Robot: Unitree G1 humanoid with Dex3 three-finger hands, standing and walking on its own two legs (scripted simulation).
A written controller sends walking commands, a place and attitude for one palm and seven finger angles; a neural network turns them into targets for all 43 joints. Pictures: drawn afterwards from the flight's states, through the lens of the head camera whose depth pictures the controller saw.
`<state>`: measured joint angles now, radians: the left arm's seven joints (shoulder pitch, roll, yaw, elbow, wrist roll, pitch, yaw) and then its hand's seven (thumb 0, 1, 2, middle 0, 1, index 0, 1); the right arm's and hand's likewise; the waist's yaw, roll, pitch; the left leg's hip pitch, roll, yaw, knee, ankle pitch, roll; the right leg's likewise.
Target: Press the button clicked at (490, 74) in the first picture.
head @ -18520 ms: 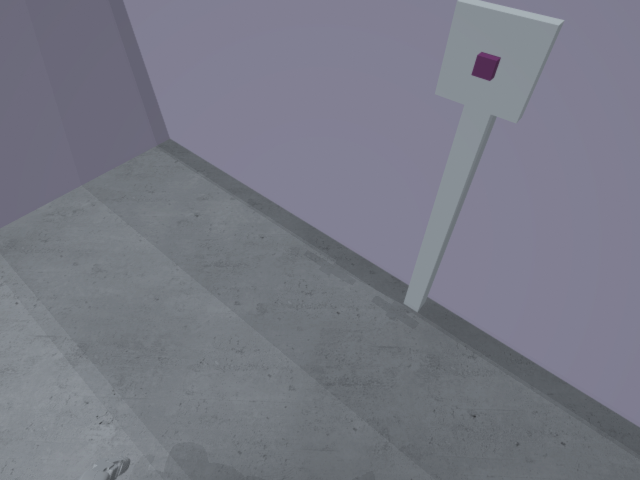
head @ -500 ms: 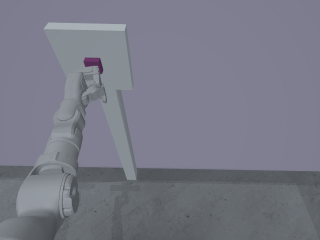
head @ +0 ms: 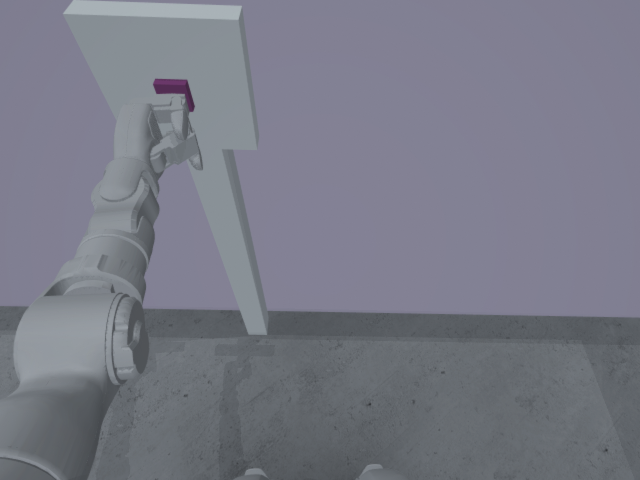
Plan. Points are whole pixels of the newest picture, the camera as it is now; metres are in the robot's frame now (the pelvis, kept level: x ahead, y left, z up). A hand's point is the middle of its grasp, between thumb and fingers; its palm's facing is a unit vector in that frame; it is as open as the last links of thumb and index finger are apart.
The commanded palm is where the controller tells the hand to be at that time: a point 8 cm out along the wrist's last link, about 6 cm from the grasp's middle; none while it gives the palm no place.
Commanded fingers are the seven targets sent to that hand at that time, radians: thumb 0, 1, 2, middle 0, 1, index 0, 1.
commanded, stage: hold the button down briefly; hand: left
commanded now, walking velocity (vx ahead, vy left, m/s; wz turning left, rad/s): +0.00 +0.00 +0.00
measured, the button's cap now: (176, 91) +0.55 +0.15 +0.17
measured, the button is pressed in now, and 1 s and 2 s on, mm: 7 0 0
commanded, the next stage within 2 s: pull the fist back off the button in 0.10 s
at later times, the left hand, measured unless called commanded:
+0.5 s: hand (193, 142) +0.50 +0.13 +0.13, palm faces -0.03 -1.00 -0.01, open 3.4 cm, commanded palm +0.47 +0.17 +0.14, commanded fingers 0.00 0.90 0.90 -1.30 -1.50 -1.30 -1.50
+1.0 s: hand (184, 186) +0.43 +0.13 +0.13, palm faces -0.05 -1.00 -0.01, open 3.1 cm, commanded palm +0.39 +0.18 +0.14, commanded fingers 0.00 0.90 0.90 -1.30 -1.50 -1.30 -1.50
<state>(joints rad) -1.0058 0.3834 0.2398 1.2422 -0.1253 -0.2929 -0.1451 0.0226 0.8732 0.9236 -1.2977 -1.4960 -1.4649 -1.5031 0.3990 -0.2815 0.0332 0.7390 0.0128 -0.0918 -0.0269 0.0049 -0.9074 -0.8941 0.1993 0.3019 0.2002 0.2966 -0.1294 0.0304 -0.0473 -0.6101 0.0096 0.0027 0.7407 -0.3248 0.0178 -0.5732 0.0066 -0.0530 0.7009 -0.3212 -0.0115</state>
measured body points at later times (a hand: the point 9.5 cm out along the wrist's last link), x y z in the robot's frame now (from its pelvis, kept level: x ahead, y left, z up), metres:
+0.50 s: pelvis +0.00 +0.00 +0.00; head +0.07 +0.00 +0.44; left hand +0.49 +0.18 +0.14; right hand +0.02 -0.26 -0.12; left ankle +0.02 +0.11 -0.71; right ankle +0.01 -0.11 -0.71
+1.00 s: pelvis +0.03 -0.01 +0.01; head +0.05 -0.02 +0.46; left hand +0.42 +0.19 +0.14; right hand +0.15 -0.26 -0.09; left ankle +0.02 +0.11 -0.71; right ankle +0.01 -0.11 -0.71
